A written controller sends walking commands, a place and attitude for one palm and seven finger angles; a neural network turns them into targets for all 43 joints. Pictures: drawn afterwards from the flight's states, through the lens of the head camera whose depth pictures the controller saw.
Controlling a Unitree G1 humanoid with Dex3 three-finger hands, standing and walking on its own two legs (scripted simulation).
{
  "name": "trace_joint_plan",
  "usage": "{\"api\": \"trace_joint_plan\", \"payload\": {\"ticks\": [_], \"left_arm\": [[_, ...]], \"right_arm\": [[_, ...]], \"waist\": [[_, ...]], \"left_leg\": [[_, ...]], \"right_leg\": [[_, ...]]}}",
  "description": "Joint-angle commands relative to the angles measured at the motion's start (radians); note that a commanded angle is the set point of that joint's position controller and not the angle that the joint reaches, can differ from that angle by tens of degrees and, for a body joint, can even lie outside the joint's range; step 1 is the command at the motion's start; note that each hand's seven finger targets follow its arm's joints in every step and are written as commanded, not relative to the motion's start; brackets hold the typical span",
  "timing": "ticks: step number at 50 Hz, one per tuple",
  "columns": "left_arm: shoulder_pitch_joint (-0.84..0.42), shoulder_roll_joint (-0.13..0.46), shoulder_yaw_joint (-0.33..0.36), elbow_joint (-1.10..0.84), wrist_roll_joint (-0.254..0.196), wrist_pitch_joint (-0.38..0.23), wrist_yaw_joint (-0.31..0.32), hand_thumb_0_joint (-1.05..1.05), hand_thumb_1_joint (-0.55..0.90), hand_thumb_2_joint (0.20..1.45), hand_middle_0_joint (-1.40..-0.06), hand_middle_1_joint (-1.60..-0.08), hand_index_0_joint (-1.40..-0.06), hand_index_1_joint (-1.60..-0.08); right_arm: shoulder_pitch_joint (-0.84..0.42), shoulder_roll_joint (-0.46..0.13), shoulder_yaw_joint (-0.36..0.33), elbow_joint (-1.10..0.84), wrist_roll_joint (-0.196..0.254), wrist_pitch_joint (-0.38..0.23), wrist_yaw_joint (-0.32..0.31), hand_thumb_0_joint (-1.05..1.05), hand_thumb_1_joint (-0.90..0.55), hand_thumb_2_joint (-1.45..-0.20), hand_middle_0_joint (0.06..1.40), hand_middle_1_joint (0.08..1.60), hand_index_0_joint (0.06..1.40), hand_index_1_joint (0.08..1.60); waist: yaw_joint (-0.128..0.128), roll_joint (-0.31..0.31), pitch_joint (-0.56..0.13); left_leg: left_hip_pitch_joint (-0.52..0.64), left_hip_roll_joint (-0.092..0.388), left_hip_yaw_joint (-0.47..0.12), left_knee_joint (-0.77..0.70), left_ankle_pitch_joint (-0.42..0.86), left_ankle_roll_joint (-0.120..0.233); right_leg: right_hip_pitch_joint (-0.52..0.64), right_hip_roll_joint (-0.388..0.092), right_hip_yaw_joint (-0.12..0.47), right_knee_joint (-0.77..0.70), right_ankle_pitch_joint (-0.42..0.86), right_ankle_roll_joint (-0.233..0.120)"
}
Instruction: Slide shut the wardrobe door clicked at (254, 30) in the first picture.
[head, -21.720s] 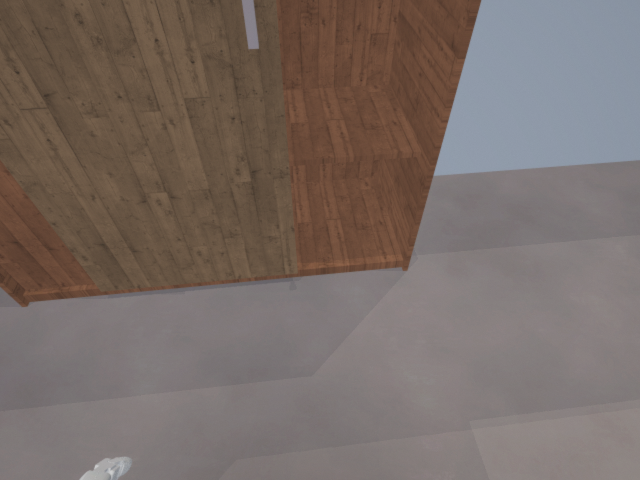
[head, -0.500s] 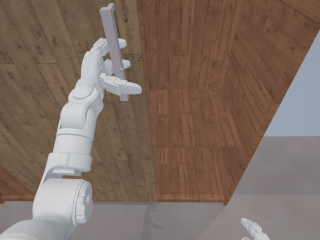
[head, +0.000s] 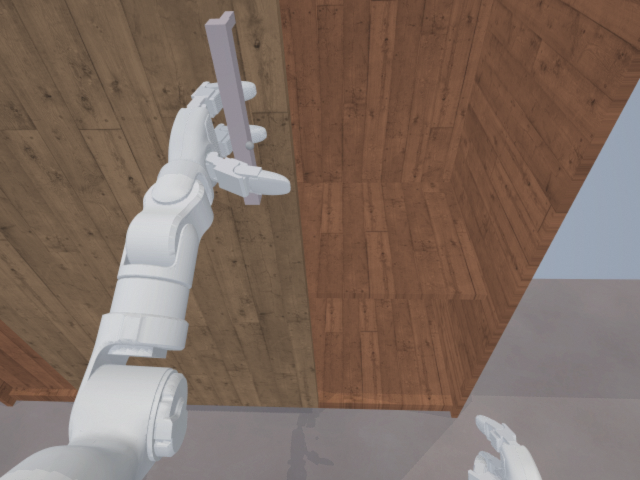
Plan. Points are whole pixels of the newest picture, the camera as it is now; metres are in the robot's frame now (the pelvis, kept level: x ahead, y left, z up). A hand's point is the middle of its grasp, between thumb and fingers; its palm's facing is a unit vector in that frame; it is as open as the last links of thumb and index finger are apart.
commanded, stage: slide the fingers in behind the handle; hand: left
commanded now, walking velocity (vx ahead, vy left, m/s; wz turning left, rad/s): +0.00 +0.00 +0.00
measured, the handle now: (241, 117) +0.48 +0.12 +0.25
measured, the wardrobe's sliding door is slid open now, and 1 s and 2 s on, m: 0.41 0.41 0.41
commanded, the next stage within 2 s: grip the handle and tug to test in 0.14 s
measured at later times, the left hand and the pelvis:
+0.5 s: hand (249, 146) +0.41 +0.10 +0.25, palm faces +0.00 -1.00 +0.00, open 13.1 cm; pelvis +0.01 +0.00 +0.00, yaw +0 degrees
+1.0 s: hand (249, 143) +0.42 +0.10 +0.25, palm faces +0.00 -1.00 +0.01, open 6.3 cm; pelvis +0.01 +0.00 +0.00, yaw -1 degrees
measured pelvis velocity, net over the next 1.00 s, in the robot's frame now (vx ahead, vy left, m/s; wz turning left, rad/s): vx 0.01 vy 0.00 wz -0.01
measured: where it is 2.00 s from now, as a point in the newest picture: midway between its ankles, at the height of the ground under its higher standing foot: outside the picture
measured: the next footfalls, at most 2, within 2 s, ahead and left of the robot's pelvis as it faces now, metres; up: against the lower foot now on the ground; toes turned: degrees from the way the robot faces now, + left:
none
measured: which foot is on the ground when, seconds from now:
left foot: down 0.00-1.00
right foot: down 0.00-1.00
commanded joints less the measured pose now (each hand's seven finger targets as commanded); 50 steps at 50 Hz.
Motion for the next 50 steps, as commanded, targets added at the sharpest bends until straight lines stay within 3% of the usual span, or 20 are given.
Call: {"api": "trace_joint_plan", "payload": {"ticks": [1, 2, 4, 7, 9, 12, 19, 22, 24, 26, 29, 32, 34, 35, 38, 40, 42, 50], "left_arm": [[-0.496, 0.118, -0.003, -0.308, -0.004, -0.085, -0.009, 0.0, -0.5, 0.3, -0.3, -1.2, -0.3, -1.2], [-0.499, 0.104, -0.015, -0.323, -0.004, -0.084, -0.008, 0.0, -0.5, 0.3, -0.3, -1.2, -0.3, -1.2], [-0.467, 0.134, 0.009, -0.308, -0.001, -0.078, -0.002, 0.0, -0.5, 0.3, -0.3, -1.2, -0.3, -1.2], [-0.485, 0.113, -0.007, -0.314, -0.006, -0.068, -0.005, 0.0, -0.5, 0.3, -0.3, -1.2, -0.3, -1.2], [-0.481, 0.101, -0.021, -0.33, -0.001, -0.066, -0.003, 0.0, -0.5, 0.3, -0.3, -1.2, -0.3, -1.2], [-0.456, 0.114, 0.004, -0.353, -0.005, -0.059, 0.0, 0.0, -0.5, 0.3, -0.3, -1.2, -0.3, -1.2], [-0.418, 0.118, 0.006, -0.369, -0.006, -0.049, -0.001, 0.0, -0.173, 0.44, -0.335, -1.247, -0.335, -1.247], [-0.425, 0.123, 0.015, -0.376, -0.012, -0.045, -0.005, 0.0, -0.033, 0.5, -0.35, -1.267, -0.35, -1.267], [-0.38, 0.171, 0.064, -0.351, -0.012, -0.037, -0.002, 0.0, 0.06, 0.54, -0.36, -1.28, -0.36, -1.28], [-0.4, 0.139, 0.034, -0.385, -0.013, -0.038, -0.008, 0.0, 0.153, 0.58, -0.37, -1.293, -0.37, -1.293], [-0.374, 0.164, 0.052, -0.361, -0.011, -0.03, -0.006, 0.0, 0.293, 0.64, -0.385, -1.313, -0.385, -1.313], [-0.393, 0.135, 0.031, -0.37, -0.013, -0.022, -0.006, 0.0, 0.433, 0.7, -0.4, -1.333, -0.4, -1.333], [-0.383, 0.17, 0.055, -0.359, -0.007, -0.02, -0.002, 0.0, 0.527, 0.74, -0.41, -1.347, -0.41, -1.347], [-0.404, 0.152, 0.039, -0.384, -0.008, -0.022, -0.003, 0.0, 0.573, 0.76, -0.415, -1.353, -0.415, -1.353], [-0.369, 0.174, 0.064, -0.388, -0.006, -0.018, -0.003, 0.0, 0.713, 0.82, -0.43, -1.373, -0.43, -1.373], [-0.377, 0.134, 0.029, -0.403, -0.009, -0.022, -0.004, 0.0, 0.807, 0.86, -0.44, -1.387, -0.44, -1.387], [-0.364, 0.144, 0.038, -0.396, -0.01, -0.021, -0.003, 0.0, 0.9, 0.9, -0.45, -1.4, -0.45, -1.4], [-0.337, 0.176, 0.068, -0.416, -0.01, -0.019, -0.009, 0.0, 0.9, 0.9, -0.45, -1.4, -0.45, -1.4]], "right_arm": [[-0.133, -0.096, -0.033, -0.154, 0.003, -0.05, 0.003, 0.0, -0.9, -0.9, 0.2, 0.3, 0.2, 0.3], [-0.134, -0.095, -0.032, -0.156, 0.002, -0.051, 0.005, 0.0, -0.9, -0.9, 0.2, 0.3, 0.2, 0.3], [-0.134, -0.1, -0.034, -0.15, 0.0, -0.044, 0.005, 0.0, -0.9, -0.9, 0.2, 0.3, 0.2, 0.3], [-0.138, -0.098, -0.033, -0.151, 0.002, -0.044, 0.003, 0.0, -0.9, -0.9, 0.2, 0.3, 0.2, 0.3], [-0.139, -0.096, -0.033, -0.151, -0.001, -0.041, 0.006, 0.0, -0.9, -0.9, 0.2, 0.3, 0.2, 0.3], [-0.14, -0.097, -0.035, -0.156, -0.002, -0.04, 0.008, 0.0, -0.9, -0.9, 0.2, 0.3, 0.2, 0.3], [-0.152, -0.097, -0.033, -0.161, -0.004, -0.026, 0.012, 0.0, -0.9, -0.9, 0.2, 0.3, 0.2, 0.3], [-0.157, -0.098, -0.032, -0.164, -0.003, -0.024, 0.009, 0.0, -0.9, -0.9, 0.2, 0.3, 0.2, 0.3], [-0.152, -0.103, -0.032, -0.161, -0.006, -0.018, 0.008, 0.0, -0.9, -0.9, 0.2, 0.3, 0.2, 0.3], [-0.159, -0.098, -0.031, -0.17, -0.003, -0.017, 0.009, 0.0, -0.9, -0.9, 0.2, 0.3, 0.2, 0.3], [-0.156, -0.102, -0.031, -0.166, -0.003, -0.01, 0.009, 0.0, -0.9, -0.9, 0.2, 0.3, 0.2, 0.3], [-0.159, -0.098, -0.031, -0.171, 0.0, -0.012, 0.007, 0.0, -0.9, -0.9, 0.2, 0.3, 0.2, 0.3], [-0.155, -0.103, -0.032, -0.166, -0.002, -0.006, 0.007, 0.0, -0.9, -0.9, 0.2, 0.3, 0.2, 0.3], [-0.157, -0.1, -0.032, -0.172, -0.001, -0.008, 0.008, 0.0, -0.9, -0.9, 0.2, 0.3, 0.2, 0.3], [-0.158, -0.102, -0.034, -0.176, -0.002, -0.006, 0.008, 0.0, -0.9, -0.9, 0.2, 0.3, 0.2, 0.3], [-0.157, -0.098, -0.032, -0.179, -0.002, -0.006, 0.013, 0.0, -0.9, -0.9, 0.2, 0.3, 0.2, 0.3], [-0.157, -0.101, -0.035, -0.178, -0.002, -0.008, 0.011, 0.0, -0.9, -0.9, 0.2, 0.3, 0.2, 0.3], [-0.159, -0.103, -0.034, -0.184, -0.004, 0.0, 0.01, 0.0, -0.9, -0.9, 0.2, 0.3, 0.2, 0.3]], "waist": [[0.002, -0.069, -0.328], [0.0, -0.076, -0.337], [0.009, -0.09, -0.334], [-0.001, -0.097, -0.326], [0.004, -0.065, -0.331], [0.009, -0.095, -0.355], [0.016, -0.075, -0.343], [0.011, -0.095, -0.342], [0.025, -0.11, -0.332], [0.017, -0.093, -0.338], [0.022, -0.109, -0.33], [0.014, -0.101, -0.327], [0.022, -0.089, -0.336], [0.016, -0.059, -0.337], [0.023, -0.092, -0.358], [0.019, -0.072, -0.349], [0.019, -0.103, -0.353], [0.027, -0.102, -0.354]], "left_leg": [[0.16, -0.013, -0.025, 0.022, 0.426, 0.032], [0.168, -0.014, -0.027, 0.025, 0.441, 0.032], [0.155, -0.013, -0.027, 0.024, 0.442, 0.031], [0.158, -0.014, -0.027, 0.022, 0.424, 0.031], [0.166, -0.014, -0.029, 0.027, 0.454, 0.028], [0.171, -0.015, -0.028, 0.032, 0.486, 0.031], [0.165, -0.015, -0.028, 0.034, 0.498, 0.026], [0.16, -0.017, -0.022, 0.032, 0.488, 0.03], [0.136, -0.017, -0.022, 0.031, 0.484, 0.03], [0.148, -0.016, -0.019, 0.03, 0.493, 0.03], [0.135, -0.015, -0.022, 0.03, 0.494, 0.028], [0.145, -0.015, -0.019, 0.031, 0.487, 0.03], [0.141, -0.016, -0.018, 0.031, 0.486, 0.028], [0.147, -0.016, -0.018, 0.031, 0.495, 0.028], [0.149, -0.015, -0.015, 0.034, 0.519, 0.03], [0.152, -0.015, -0.02, 0.033, 0.52, 0.028], [0.151, -0.015, -0.019, 0.036, 0.513, 0.031], [0.134, -0.016, -0.014, 0.03, 0.513, 0.033]], "right_leg": [[0.077, 0.006, 0.007, 0.006, 0.465, -0.006], [0.08, 0.006, 0.005, 0.01, 0.478, -0.006], [0.093, 0.006, 0.003, 0.01, 0.477, -0.007], [0.079, 0.007, 0.004, 0.006, 0.465, -0.004], [0.082, 0.006, 0.001, 0.012, 0.476, -0.009], [0.102, 0.006, 0.002, 0.019, 0.525, -0.005], [0.106, 0.005, -0.001, 0.021, 0.525, -0.009], [0.108, 0.005, 0.002, 0.02, 0.541, -0.004], [0.125, 0.004, 0.001, 0.017, 0.54, -0.006], [0.119, 0.004, 0.001, 0.02, 0.551, -0.005], [0.125, 0.004, 0.0, 0.02, 0.543, -0.007], [0.109, 0.006, 0.001, 0.018, 0.541, -0.004], [0.118, 0.005, 0.002, 0.016, 0.53, -0.007], [0.115, 0.003, 0.004, 0.02, 0.543, -0.008], [0.134, 0.004, 0.003, 0.025, 0.576, -0.006], [0.124, 0.004, 0.001, 0.024, 0.565, -0.008], [0.125, 0.006, 0.001, 0.024, 0.569, -0.004], [0.146, 0.003, 0.003, 0.024, 0.586, -0.005]]}}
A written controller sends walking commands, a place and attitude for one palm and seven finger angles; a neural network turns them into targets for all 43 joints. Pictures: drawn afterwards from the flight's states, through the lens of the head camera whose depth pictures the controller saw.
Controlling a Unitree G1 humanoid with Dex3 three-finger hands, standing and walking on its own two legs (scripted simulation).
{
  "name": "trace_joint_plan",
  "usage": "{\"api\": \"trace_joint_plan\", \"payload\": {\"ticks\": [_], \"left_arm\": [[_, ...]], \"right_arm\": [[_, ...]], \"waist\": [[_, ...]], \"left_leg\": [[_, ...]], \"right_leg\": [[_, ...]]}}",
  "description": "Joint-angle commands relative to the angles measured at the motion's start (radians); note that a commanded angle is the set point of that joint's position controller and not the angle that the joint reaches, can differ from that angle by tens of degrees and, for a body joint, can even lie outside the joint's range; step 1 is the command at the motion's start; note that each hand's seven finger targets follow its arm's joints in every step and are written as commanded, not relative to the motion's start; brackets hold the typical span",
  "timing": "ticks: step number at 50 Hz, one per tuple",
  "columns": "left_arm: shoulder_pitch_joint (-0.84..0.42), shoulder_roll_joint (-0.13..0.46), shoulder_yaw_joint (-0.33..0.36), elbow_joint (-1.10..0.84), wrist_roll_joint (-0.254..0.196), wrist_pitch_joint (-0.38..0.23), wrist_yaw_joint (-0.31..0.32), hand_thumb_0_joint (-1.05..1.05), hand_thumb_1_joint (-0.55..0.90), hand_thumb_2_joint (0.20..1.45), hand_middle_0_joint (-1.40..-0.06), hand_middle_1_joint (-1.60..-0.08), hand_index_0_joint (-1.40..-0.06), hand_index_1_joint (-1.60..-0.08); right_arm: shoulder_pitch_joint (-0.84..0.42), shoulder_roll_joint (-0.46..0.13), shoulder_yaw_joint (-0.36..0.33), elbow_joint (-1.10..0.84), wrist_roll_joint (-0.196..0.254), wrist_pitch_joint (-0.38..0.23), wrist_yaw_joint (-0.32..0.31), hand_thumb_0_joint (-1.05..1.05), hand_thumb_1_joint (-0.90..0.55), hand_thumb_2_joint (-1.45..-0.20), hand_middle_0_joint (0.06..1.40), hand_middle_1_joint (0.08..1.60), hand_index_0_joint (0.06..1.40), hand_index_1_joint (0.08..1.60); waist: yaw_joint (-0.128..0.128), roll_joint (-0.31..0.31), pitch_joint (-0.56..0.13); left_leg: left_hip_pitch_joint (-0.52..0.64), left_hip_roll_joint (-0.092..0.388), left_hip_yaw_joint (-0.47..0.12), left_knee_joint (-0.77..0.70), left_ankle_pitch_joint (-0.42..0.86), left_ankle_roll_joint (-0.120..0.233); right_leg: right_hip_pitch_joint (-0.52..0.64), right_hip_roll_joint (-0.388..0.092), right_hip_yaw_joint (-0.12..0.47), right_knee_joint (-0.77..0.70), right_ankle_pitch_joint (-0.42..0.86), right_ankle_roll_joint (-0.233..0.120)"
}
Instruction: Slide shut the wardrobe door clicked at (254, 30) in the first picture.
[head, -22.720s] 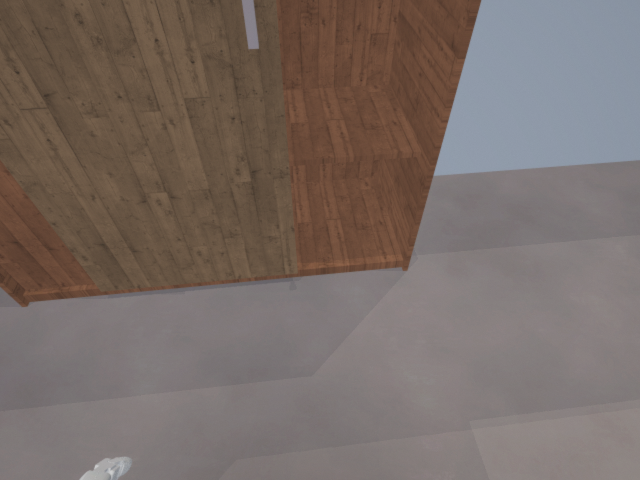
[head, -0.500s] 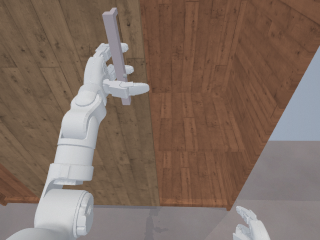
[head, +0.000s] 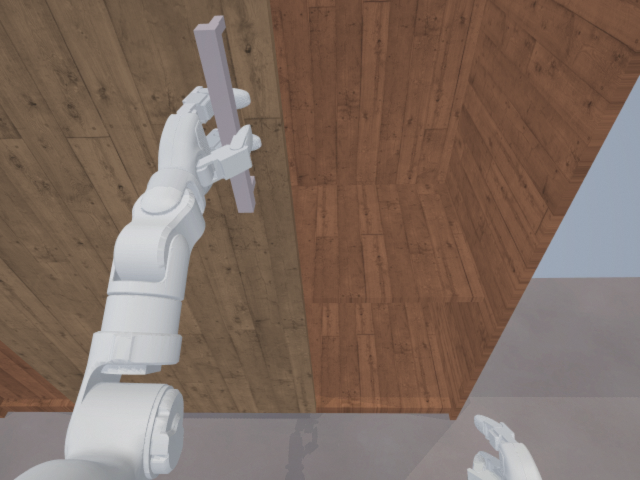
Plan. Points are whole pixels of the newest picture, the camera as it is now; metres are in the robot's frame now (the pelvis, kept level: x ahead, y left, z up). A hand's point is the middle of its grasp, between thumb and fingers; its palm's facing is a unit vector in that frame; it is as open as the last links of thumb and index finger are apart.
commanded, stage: grip the handle and tug to test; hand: left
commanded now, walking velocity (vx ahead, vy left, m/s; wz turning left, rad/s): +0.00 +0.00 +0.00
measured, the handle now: (233, 124) +0.46 +0.12 +0.25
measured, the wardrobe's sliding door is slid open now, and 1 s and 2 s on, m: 0.41 0.41 0.31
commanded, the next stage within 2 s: tug the door sideways, standing still in 0.66 s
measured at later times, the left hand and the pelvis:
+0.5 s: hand (242, 151) +0.40 +0.10 +0.25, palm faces +0.01 -1.00 +0.01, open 6.3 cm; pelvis +0.00 +0.00 +0.00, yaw +0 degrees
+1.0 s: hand (245, 151) +0.40 +0.10 +0.25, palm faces +0.04 -1.00 -0.03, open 6.0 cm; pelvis +0.01 +0.00 +0.00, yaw +2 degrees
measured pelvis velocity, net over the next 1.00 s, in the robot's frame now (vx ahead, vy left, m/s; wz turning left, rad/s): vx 0.01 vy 0.00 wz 0.04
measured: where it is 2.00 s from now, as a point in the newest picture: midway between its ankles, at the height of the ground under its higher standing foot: outside the picture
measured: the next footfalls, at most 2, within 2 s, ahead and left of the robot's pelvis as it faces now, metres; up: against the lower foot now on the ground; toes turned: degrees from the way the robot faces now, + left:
none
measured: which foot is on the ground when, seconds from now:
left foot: down 0.00-1.00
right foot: down 0.00-1.00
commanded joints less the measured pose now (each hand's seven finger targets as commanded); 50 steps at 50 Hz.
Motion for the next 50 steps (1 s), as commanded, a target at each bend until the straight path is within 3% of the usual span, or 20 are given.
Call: {"api": "trace_joint_plan", "payload": {"ticks": [1, 2, 5, 6, 9, 12, 14, 16, 18, 22, 24, 26, 27, 33, 34, 38, 39, 42, 45, 50], "left_arm": [[-0.409, 0.173, 0.045, -0.279, -0.002, -0.079, -0.012, 0.0, 0.9, 0.9, -0.45, -1.4, -0.45, -1.4], [-0.422, 0.145, 0.019, -0.278, -0.003, -0.076, -0.014, 0.0, 0.9, 0.9, -0.45, -1.4, -0.45, -1.4], [-0.427, 0.178, 0.049, -0.24, -0.002, -0.064, -0.006, 0.0, 0.9, 0.9, -0.45, -1.4, -0.45, -1.4], [-0.462, 0.152, 0.017, -0.252, 0.002, -0.067, -0.008, 0.0, 0.9, 0.9, -0.45, -1.4, -0.45, -1.4], [-0.419, 0.197, 0.064, -0.222, 0.004, -0.06, -0.003, 0.0, 0.9, 0.9, -0.45, -1.4, -0.45, -1.4], [-0.468, 0.136, 0.009, -0.204, 0.0, -0.057, -0.008, 0.0, 0.9, 0.9, -0.45, -1.4, -0.45, -1.4], [-0.442, 0.18, 0.05, -0.196, 0.001, -0.06, -0.002, 0.0, 0.9, 0.9, -0.45, -1.4, -0.45, -1.4], [-0.465, 0.116, -0.008, -0.215, 0.001, -0.063, -0.008, 0.0, 0.9, 0.9, -0.45, -1.4, -0.45, -1.4], [-0.418, 0.169, 0.045, -0.218, 0.0, -0.063, -0.007, 0.0, 0.9, 0.9, -0.45, -1.4, -0.45, -1.4], [-0.388, 0.141, 0.019, -0.248, -0.003, -0.066, -0.019, 0.0, 0.9, 0.9, -0.45, -1.4, -0.45, -1.4], [-0.331, 0.177, 0.05, -0.272, 0.001, -0.065, -0.016, 0.0, 0.9, 0.9, -0.45, -1.4, -0.45, -1.4], [-0.317, 0.13, 0.016, -0.295, -0.007, -0.061, -0.023, 0.0, 0.9, 0.9, -0.45, -1.4, -0.45, -1.4], [-0.315, 0.153, 0.03, -0.325, -0.005, -0.061, -0.022, 0.0, 0.9, 0.9, -0.45, -1.4, -0.45, -1.4], [-0.198, 0.134, 0.023, -0.414, -0.011, -0.038, -0.03, 0.0, 0.9, 0.9, -0.45, -1.4, -0.45, -1.4], [-0.19, 0.133, 0.017, -0.421, -0.009, -0.032, -0.029, 0.0, 0.9, 0.9, -0.45, -1.4, -0.45, -1.4], [-0.238, 0.1, -0.023, -0.461, -0.006, 0.0, -0.024, 0.0, 0.9, 0.9, -0.45, -1.4, -0.45, -1.4], [-0.26, 0.146, 0.015, -0.417, -0.002, 0.008, -0.015, 0.0, 0.9, 0.9, -0.45, -1.4, -0.45, -1.4], [-0.422, 0.059, -0.066, -0.341, 0.0, 0.03, -0.004, 0.0, 0.9, 0.9, -0.45, -1.4, -0.45, -1.4], [-0.463, 0.016, -0.104, -0.326, 0.007, 0.028, 0.014, 0.0, 0.9, 0.9, -0.45, -1.4, -0.45, -1.4], [-0.533, -0.056, -0.171, -0.279, 0.009, -0.006, 0.018, 0.0, 0.9, 0.9, -0.45, -1.4, -0.45, -1.4]], "right_arm": [[-0.152, -0.101, -0.032, -0.166, 0.005, -0.051, -0.003, 0.0, -0.9, -0.9, 0.2, 0.3, 0.2, 0.3], [-0.154, -0.098, -0.031, -0.165, 0.006, -0.053, -0.002, 0.0, -0.9, -0.9, 0.2, 0.3, 0.2, 0.3], [-0.145, -0.102, -0.031, -0.158, 0.006, -0.048, -0.006, 0.0, -0.9, -0.9, 0.2, 0.3, 0.2, 0.3], [-0.144, -0.102, -0.031, -0.155, 0.005, -0.05, -0.006, 0.0, -0.9, -0.9, 0.2, 0.3, 0.2, 0.3], [-0.141, -0.104, -0.032, -0.15, 0.003, -0.046, -0.007, 0.0, -0.9, -0.9, 0.2, 0.3, 0.2, 0.3], [-0.141, -0.099, -0.031, -0.148, 0.007, -0.05, -0.01, 0.0, -0.9, -0.9, 0.2, 0.3, 0.2, 0.3], [-0.137, -0.103, -0.032, -0.147, 0.005, -0.049, -0.011, 0.0, -0.9, -0.9, 0.2, 0.3, 0.2, 0.3], [-0.144, -0.095, -0.029, -0.154, 0.008, -0.053, -0.009, 0.0, -0.9, -0.9, 0.2, 0.3, 0.2, 0.3], [-0.142, -0.101, -0.032, -0.158, 0.005, -0.053, -0.01, 0.0, -0.9, -0.9, 0.2, 0.3, 0.2, 0.3], [-0.152, -0.097, -0.029, -0.17, 0.007, -0.05, -0.005, 0.0, -0.9, -0.9, 0.2, 0.3, 0.2, 0.3], [-0.158, -0.1, -0.031, -0.179, 0.006, -0.044, -0.001, 0.0, -0.9, -0.9, 0.2, 0.3, 0.2, 0.3], [-0.164, -0.095, -0.03, -0.186, 0.008, -0.047, 0.001, 0.0, -0.9, -0.9, 0.2, 0.3, 0.2, 0.3], [-0.162, -0.099, -0.03, -0.188, 0.008, -0.047, 0.002, 0.0, -0.9, -0.9, 0.2, 0.3, 0.2, 0.3], [-0.182, -0.099, -0.033, -0.21, 0.008, -0.046, 0.015, 0.0, -0.9, -0.9, 0.2, 0.3, 0.2, 0.3], [-0.186, -0.1, -0.033, -0.209, 0.008, -0.041, 0.016, 0.0, -0.9, -0.9, 0.2, 0.3, 0.2, 0.3], [-0.187, -0.099, -0.035, -0.207, 0.009, -0.045, 0.019, 0.0, -0.9, -0.9, 0.2, 0.3, 0.2, 0.3], [-0.18, -0.104, -0.034, -0.192, 0.007, -0.039, 0.014, 0.0, -0.9, -0.9, 0.2, 0.3, 0.2, 0.3], [-0.169, -0.1, -0.034, -0.161, 0.01, -0.046, 0.006, 0.0, -0.9, -0.9, 0.2, 0.3, 0.2, 0.3], [-0.16, -0.094, -0.035, -0.15, 0.007, -0.047, 0.008, 0.0, -0.9, -0.9, 0.2, 0.3, 0.2, 0.3], [-0.155, -0.084, -0.035, -0.141, 0.001, -0.045, 0.014, 0.0, -0.9, -0.9, 0.2, 0.3, 0.2, 0.3]], "waist": [[0.033, -0.106, -0.336], [0.028, -0.09, -0.322], [0.028, -0.099, -0.301], [0.018, -0.095, -0.309], [0.034, -0.098, -0.32], [0.013, -0.111, -0.291], [0.028, -0.102, -0.304], [0.016, -0.075, -0.296], [0.03, -0.109, -0.323], [0.031, -0.109, -0.316], [0.05, -0.093, -0.337], [0.039, -0.103, -0.325], [0.042, -0.108, -0.336], [0.053, -0.115, -0.344], [0.057, -0.095, -0.339], [0.04, -0.077, -0.351], [0.042, -0.086, -0.339], [0.0, -0.09, -0.293], [-0.006, -0.068, -0.312], [-0.016, -0.095, -0.329]], "left_leg": [[0.124, -0.014, -0.023, 0.035, 0.528, 0.029], [0.128, -0.016, -0.024, 0.037, 0.525, 0.028], [0.11, -0.016, -0.025, 0.032, 0.487, 0.03], [0.122, -0.016, -0.025, 0.034, 0.499, 0.03], [0.114, -0.018, -0.024, 0.039, 0.511, 0.029], [0.115, -0.017, -0.024, 0.036, 0.478, 0.031], [0.11, -0.019, -0.025, 0.034, 0.464, 0.031], [0.123, -0.019, -0.025, 0.034, 0.464, 0.031], [0.117, -0.018, -0.024, 0.034, 0.481, 0.033], [0.114, -0.017, -0.026, 0.034, 0.497, 0.032], [0.111, -0.017, -0.026, 0.038, 0.517, 0.029], [0.118, -0.015, -0.024, 0.039, 0.519, 0.03], [0.12, -0.013, -0.024, 0.038, 0.529, 0.029], [0.12, -0.011, -0.023, 0.052, 0.584, 0.027], [0.116, -0.011, -0.022, 0.054, 0.584, 0.025], [0.148, -0.012, -0.025, 0.07, 0.625, 0.026], [0.136, -0.015, -0.027, 0.073, 0.619, 0.024], [0.151, -0.016, -0.03, 0.078, 0.585, 0.026], [0.169, -0.019, -0.038, 0.089, 0.606, 0.026], [0.179, -0.023, -0.055, 0.095, 0.586, 0.027]], "right_leg": [[0.133, 0.004, -0.009, 0.03, 0.595, -0.008], [0.119, 0.004, -0.009, 0.028, 0.587, -0.009], [0.107, 0.006, -0.008, 0.018, 0.547, -0.008], [0.103, 0.006, -0.008, 0.021, 0.557, -0.009], [0.119, 0.005, -0.008, 0.023, 0.567, -0.011], [0.089, 0.007, -0.01, 0.016, 0.541, -0.006], [0.102, 0.006, -0.006, 0.013, 0.521, -0.009], [0.082, 0.006, -0.007, 0.015, 0.519, -0.009], [0.113, 0.004, -0.005, 0.02, 0.552, -0.007], [0.119, 0.004, -0.01, 0.026, 0.57, -0.009], [0.141, 0.003, -0.009, 0.034, 0.579, -0.012], [0.126, 0.005, -0.011, 0.032, 0.591, -0.008], [0.135, 0.005, -0.012, 0.036, 0.601, -0.009], [0.145, 0.005, -0.017, 0.055, 0.657, -0.007], [0.143, 0.004, -0.019, 0.057, 0.645, -0.01], [0.124, 0.006, -0.019, 0.065, 0.679, -0.007], [0.124, 0.007, -0.019, 0.061, 0.668, -0.01], [0.059, 0.011, -0.019, 0.048, 0.635, -0.005], [0.051, 0.009, -0.022, 0.058, 0.634, -0.01], [0.04, 0.007, -0.025, 0.069, 0.618, -0.011]]}}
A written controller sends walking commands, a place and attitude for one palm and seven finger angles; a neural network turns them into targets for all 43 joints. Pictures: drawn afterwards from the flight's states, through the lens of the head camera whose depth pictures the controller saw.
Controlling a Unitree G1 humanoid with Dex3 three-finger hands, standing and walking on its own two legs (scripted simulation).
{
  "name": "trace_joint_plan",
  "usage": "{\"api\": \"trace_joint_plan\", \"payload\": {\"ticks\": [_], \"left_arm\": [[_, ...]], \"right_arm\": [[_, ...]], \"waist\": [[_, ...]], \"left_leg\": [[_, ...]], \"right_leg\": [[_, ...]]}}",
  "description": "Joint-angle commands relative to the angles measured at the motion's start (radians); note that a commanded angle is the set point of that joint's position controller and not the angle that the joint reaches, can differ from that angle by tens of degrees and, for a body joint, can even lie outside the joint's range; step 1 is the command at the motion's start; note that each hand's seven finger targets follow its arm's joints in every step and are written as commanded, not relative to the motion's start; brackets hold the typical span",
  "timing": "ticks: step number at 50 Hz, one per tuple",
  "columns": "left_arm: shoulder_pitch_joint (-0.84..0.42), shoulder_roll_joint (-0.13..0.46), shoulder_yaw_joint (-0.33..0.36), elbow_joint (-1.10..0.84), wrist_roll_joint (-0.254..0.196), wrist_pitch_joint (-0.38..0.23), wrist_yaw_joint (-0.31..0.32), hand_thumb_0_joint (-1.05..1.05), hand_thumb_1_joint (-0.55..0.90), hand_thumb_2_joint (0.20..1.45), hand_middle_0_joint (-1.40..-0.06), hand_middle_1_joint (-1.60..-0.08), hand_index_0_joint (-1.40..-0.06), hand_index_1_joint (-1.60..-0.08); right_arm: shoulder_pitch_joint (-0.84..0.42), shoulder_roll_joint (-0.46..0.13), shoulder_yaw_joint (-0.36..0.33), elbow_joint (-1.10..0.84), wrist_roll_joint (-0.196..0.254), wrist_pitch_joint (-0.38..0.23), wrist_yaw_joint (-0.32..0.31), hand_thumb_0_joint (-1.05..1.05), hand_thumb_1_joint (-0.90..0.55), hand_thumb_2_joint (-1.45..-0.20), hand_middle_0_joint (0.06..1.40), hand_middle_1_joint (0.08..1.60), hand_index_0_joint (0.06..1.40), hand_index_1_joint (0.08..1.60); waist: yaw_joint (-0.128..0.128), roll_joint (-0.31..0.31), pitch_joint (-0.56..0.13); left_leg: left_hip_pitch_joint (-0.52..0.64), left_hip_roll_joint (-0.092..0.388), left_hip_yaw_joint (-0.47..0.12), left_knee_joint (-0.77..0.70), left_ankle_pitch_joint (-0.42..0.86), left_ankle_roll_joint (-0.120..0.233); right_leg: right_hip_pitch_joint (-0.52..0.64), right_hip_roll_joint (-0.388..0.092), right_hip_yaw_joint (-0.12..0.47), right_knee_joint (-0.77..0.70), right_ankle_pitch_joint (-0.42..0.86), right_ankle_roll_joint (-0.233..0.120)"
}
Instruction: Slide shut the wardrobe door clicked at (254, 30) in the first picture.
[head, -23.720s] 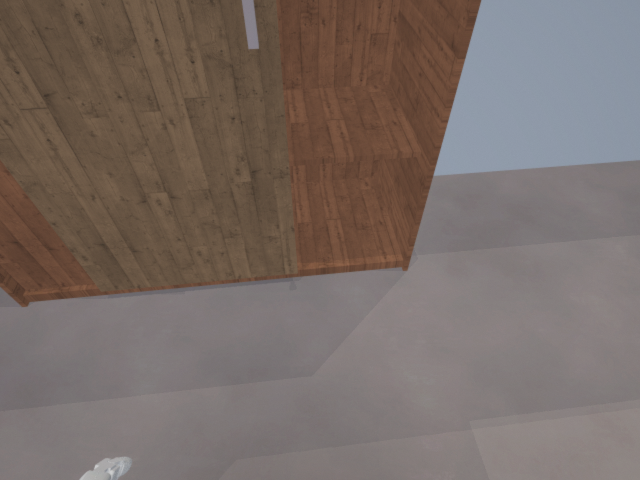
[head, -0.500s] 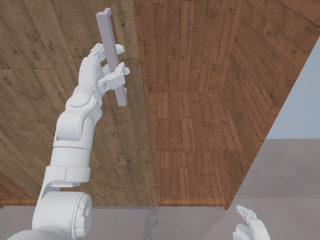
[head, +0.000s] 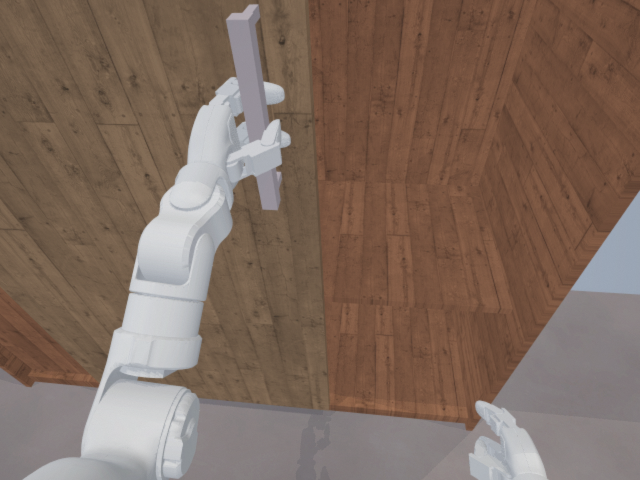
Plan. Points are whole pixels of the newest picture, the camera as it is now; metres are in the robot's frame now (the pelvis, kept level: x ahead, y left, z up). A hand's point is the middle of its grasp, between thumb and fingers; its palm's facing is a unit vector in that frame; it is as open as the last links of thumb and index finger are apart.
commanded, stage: tug the door sideways, standing still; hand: left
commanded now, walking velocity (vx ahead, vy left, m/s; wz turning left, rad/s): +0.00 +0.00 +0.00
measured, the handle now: (262, 118) +0.45 +0.10 +0.25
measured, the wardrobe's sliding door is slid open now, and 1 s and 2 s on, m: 0.41 0.31 0.05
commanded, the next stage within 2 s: step sideways, sliding the door along in 0.38 s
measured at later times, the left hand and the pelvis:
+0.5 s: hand (311, 151) +0.39 +0.04 +0.25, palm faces -0.01 -1.00 -0.07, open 6.0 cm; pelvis -0.03 +0.01 +0.00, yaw +2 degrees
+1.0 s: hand (361, 157) +0.40 -0.01 +0.24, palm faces -0.07 -0.99 -0.15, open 6.5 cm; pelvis -0.04 -0.07 -0.01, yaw +0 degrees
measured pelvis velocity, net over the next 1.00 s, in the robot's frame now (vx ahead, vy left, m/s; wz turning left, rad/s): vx -0.04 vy -0.07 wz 0.00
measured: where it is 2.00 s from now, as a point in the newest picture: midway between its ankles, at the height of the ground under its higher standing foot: outside the picture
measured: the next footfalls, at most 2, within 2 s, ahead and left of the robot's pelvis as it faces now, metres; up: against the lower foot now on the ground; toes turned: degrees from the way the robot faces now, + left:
right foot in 1.24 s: +0.12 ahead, -0.28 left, +0.00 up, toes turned -1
left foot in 1.44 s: +0.02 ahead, -0.06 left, +0.00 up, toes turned +8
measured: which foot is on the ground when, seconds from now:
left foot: down 0.00-1.00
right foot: down 0.00-1.00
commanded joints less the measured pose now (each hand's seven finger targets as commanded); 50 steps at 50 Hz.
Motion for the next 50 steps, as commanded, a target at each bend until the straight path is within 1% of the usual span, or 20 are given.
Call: {"api": "trace_joint_plan", "payload": {"ticks": [1, 15, 23, 24, 25, 26, 27, 30, 32, 34, 36, 38, 39, 40, 41, 42, 44, 48, 49, 50], "left_arm": [[-0.527, -0.021, -0.104, -0.155, -0.019, -0.094, -0.026, 0.0, 0.9, 0.9, -0.45, -1.4, -0.45, -1.4], [-0.775, -0.206, -0.281, -0.031, 0.002, -0.225, 0.01, 0.0, 0.9, 0.9, -0.45, -1.4, -0.45, -1.4], [-0.865, -0.25, -0.299, 0.067, 0.013, -0.275, 0.057, 0.0, 0.9, 0.9, -0.45, -1.4, -0.45, -1.4], [-0.904, -0.215, -0.27, 0.096, 0.014, -0.28, 0.068, 0.0, 0.9, 0.9, -0.45, -1.4, -0.45, -1.4], [-0.884, 0.335, 0.041, 0.012, 0.075, -0.449, 0.06, 0.0, 0.9, 0.9, -0.45, -1.4, -0.45, -1.4], [-0.802, 0.2, -0.042, 0.086, 0.089, -0.514, 0.036, 0.0, 0.9, 0.9, -0.45, -1.4, -0.45, -1.4], [-0.767, 0.116, -0.091, 0.089, 0.081, -0.559, 0.01, 0.0, 0.9, 0.9, -0.45, -1.4, -0.45, -1.4], [-0.765, 0.131, -0.09, 0.07, 0.076, -0.638, -0.021, 0.0, 0.9, 0.9, -0.45, -1.4, -0.45, -1.4], [-0.774, 0.124, -0.098, 0.052, 0.075, -0.657, -0.027, 0.0, 0.9, 0.9, -0.45, -1.4, -0.45, -1.4], [-0.799, 0.154, -0.09, 0.013, 0.078, -0.672, -0.028, 0.0, 0.9, 0.9, -0.45, -1.4, -0.45, -1.4], [-0.791, 0.184, -0.055, -0.001, 0.081, -0.681, -0.025, 0.0, 0.9, 0.9, -0.45, -1.4, -0.45, -1.4], [-0.796, 0.202, -0.041, 0.005, 0.091, -0.686, -0.034, 0.0, 0.9, 0.9, -0.45, -1.4, -0.45, -1.4], [-0.776, 0.221, -0.04, 0.045, 0.094, -0.68, -0.035, 0.0, 0.9, 0.9, -0.45, -1.4, -0.45, -1.4], [-0.782, 0.228, -0.018, 0.045, 0.1, -0.676, -0.037, 0.0, 0.9, 0.9, -0.45, -1.4, -0.45, -1.4], [-0.781, 0.234, -0.002, 0.048, 0.103, -0.679, -0.039, 0.0, 0.9, 0.9, -0.45, -1.4, -0.45, -1.4], [-0.773, 0.214, -0.005, 0.056, 0.103, -0.69, -0.041, 0.0, 0.9, 0.9, -0.45, -1.4, -0.45, -1.4], [-0.775, 0.165, -0.054, 0.001, 0.113, -0.715, -0.039, 0.0, 0.9, 0.9, -0.45, -1.4, -0.45, -1.4], [-0.741, 0.205, -0.026, -0.065, 0.114, -0.738, -0.009, 0.0, 0.9, 0.9, -0.45, -1.4, -0.45, -1.4], [-0.714, 0.198, -0.037, -0.061, 0.109, -0.733, -0.005, 0.0, 0.9, 0.9, -0.45, -1.4, -0.45, -1.4], [-0.717, 0.185, -0.051, -0.073, 0.103, -0.727, -0.009, 0.0, 0.9, 0.9, -0.45, -1.4, -0.45, -1.4]], "right_arm": [[-0.115, -0.072, -0.023, -0.145, 0.0, -0.05, 0.004, 0.0, -0.9, -0.9, 0.2, 0.3, 0.2, 0.3], [-0.079, -0.046, -0.029, -0.109, -0.007, -0.077, 0.03, 0.0, -0.9, -0.9, 0.2, 0.3, 0.2, 0.3], [-0.034, -0.046, -0.04, -0.07, -0.012, -0.114, 0.043, 0.0, -0.9, -0.9, 0.2, 0.3, 0.2, 0.3], [-0.024, -0.05, -0.041, -0.054, -0.012, -0.113, 0.039, 0.0, -0.9, -0.9, 0.2, 0.3, 0.2, 0.3], [-0.001, -0.106, -0.05, -0.091, -0.024, -0.104, 0.02, 0.0, -0.9, -0.9, 0.2, 0.3, 0.2, 0.3], [-0.01, -0.073, -0.048, -0.074, -0.035, -0.097, 0.012, 0.0, -0.9, -0.9, 0.2, 0.3, 0.2, 0.3], [-0.017, -0.066, -0.052, -0.088, -0.032, -0.102, 0.007, 0.0, -0.9, -0.9, 0.2, 0.3, 0.2, 0.3], [-0.024, -0.072, -0.062, -0.115, -0.028, -0.103, -0.014, 0.0, -0.9, -0.9, 0.2, 0.3, 0.2, 0.3], [-0.018, -0.067, -0.061, -0.123, -0.031, -0.098, -0.021, 0.0, -0.9, -0.9, 0.2, 0.3, 0.2, 0.3], [-0.002, -0.069, -0.062, -0.127, -0.026, -0.093, -0.02, 0.0, -0.9, -0.9, 0.2, 0.3, 0.2, 0.3], [0.003, -0.065, -0.062, -0.127, -0.024, -0.089, -0.015, 0.0, -0.9, -0.9, 0.2, 0.3, 0.2, 0.3], [-0.013, -0.074, -0.064, -0.132, -0.021, -0.076, -0.014, 0.0, -0.9, -0.9, 0.2, 0.3, 0.2, 0.3], [-0.014, -0.078, -0.07, -0.128, -0.012, -0.069, -0.017, 0.0, -0.9, -0.9, 0.2, 0.3, 0.2, 0.3], [-0.004, -0.073, -0.076, -0.122, -0.011, -0.064, -0.02, 0.0, -0.9, -0.9, 0.2, 0.3, 0.2, 0.3], [-0.016, -0.059, -0.087, -0.123, -0.009, -0.062, -0.024, 0.0, -0.9, -0.9, 0.2, 0.3, 0.2, 0.3], [-0.039, -0.043, -0.089, -0.117, -0.008, -0.076, -0.03, 0.0, -0.9, -0.9, 0.2, 0.3, 0.2, 0.3], [-0.035, -0.02, -0.07, -0.097, -0.017, -0.085, -0.031, 0.0, -0.9, -0.9, 0.2, 0.3, 0.2, 0.3], [-0.04, -0.017, -0.073, -0.124, -0.03, -0.056, -0.033, 0.0, -0.9, -0.9, 0.2, 0.3, 0.2, 0.3], [-0.03, -0.023, -0.078, -0.125, -0.021, -0.049, -0.032, 0.0, -0.9, -0.9, 0.2, 0.3, 0.2, 0.3], [-0.002, -0.038, -0.091, -0.124, -0.015, -0.044, -0.027, 0.0, -0.9, -0.9, 0.2, 0.3, 0.2, 0.3]], "waist": [[-0.069, -0.097, -0.317], [-0.103, -0.051, -0.323], [-0.105, -0.056, -0.349], [-0.107, -0.067, -0.341], [-0.047, -0.08, -0.258], [-0.055, -0.149, -0.238], [-0.056, -0.156, -0.25], [-0.066, -0.033, -0.277], [-0.073, 0.057, -0.268], [-0.079, 0.117, -0.272], [-0.075, 0.076, -0.29], [-0.065, 0.036, -0.298], [-0.053, -0.058, -0.276], [-0.057, -0.222, -0.261], [-0.051, -0.411, -0.223], [-0.033, -0.373, -0.194], [-0.037, -0.182, -0.213], [-0.031, -0.19, -0.315], [-0.045, -0.181, -0.322], [-0.072, -0.158, -0.352]], "left_leg": [[0.204, -0.011, -0.013, 0.054, 0.606, 0.031], [0.243, 0.005, -0.064, 0.048, 0.515, 0.014], [0.243, 0.008, -0.082, 0.043, 0.488, -0.002], [0.226, 0.006, -0.077, 0.04, 0.464, -0.002], [0.083, 0.074, -0.054, 0.054, 0.389, 0.051], [0.066, 0.068, -0.053, 0.046, 0.307, 0.056], [0.079, 0.09, -0.067, 0.037, 0.288, 0.059], [0.155, 0.199, -0.187, 0.028, 0.298, 0.1], [0.234, 0.277, -0.292, 0.015, 0.347, 0.153], [0.32, 0.313, -0.345, 0.04, 0.436, 0.185], [0.332, 0.301, -0.27, 0.13, 0.602, 0.174], [0.184, 0.23, -0.121, 0.209, 0.583, 0.105], [0.026, 0.178, -0.069, 0.262, 0.439, 0.073], [-0.071, 0.096, 0.013, 0.383, 0.298, 0.038], [-0.191, 0.013, 0.047, 0.52, 0.017, 0.012], [-0.294, -0.003, 0.011, 0.601, -0.193, 0.009], [-0.301, 0.019, -0.013, 0.529, -0.201, 0.019], [-0.118, 0.005, 0.111, 0.192, 0.036, 0.006], [-0.01, 0.027, 0.104, 0.089, 0.125, 0.018], [0.216, 0.086, 0.061, -0.021, 0.307, 0.06]], "right_leg": [[0.033, 0.018, 0.015, 0.034, 0.65, -0.01], [-0.062, 0.021, 0.008, 0.041, 0.474, -0.021], [-0.101, 0.028, 0.002, 0.047, 0.415, -0.023], [-0.098, 0.027, 0.005, 0.037, 0.399, -0.021], [-0.112, -0.024, 0.061, 0.011, 0.266, 0.017], [-0.082, -0.029, 0.06, 0.017, 0.238, 0.02], [-0.087, -0.025, 0.051, 0.042, 0.213, 0.021], [-0.195, 0.008, 0.041, 0.179, 0.087, 0.018], [-0.309, 0.022, 0.054, 0.28, -0.111, 0.008], [-0.388, 0.015, 0.074, 0.31, -0.196, -0.006], [-0.318, 0.011, 0.085, 0.213, -0.125, -0.015], [-0.091, 0.01, 0.068, 0.025, 0.019, -0.022], [0.043, -0.015, 0.083, -0.027, 0.126, -0.035], [0.099, -0.089, 0.17, -0.084, 0.2, -0.071], [0.132, -0.195, 0.311, -0.111, 0.362, -0.144], [0.178, -0.247, 0.37, -0.061, 0.526, -0.194], [0.221, -0.248, 0.292, 0.034, 0.677, -0.202], [0.24, -0.176, 0.147, 0.122, 0.827, -0.14], [0.174, -0.161, 0.11, 0.173, 0.813, -0.105], [0.001, -0.125, 0.083, 0.307, 0.785, -0.045]]}}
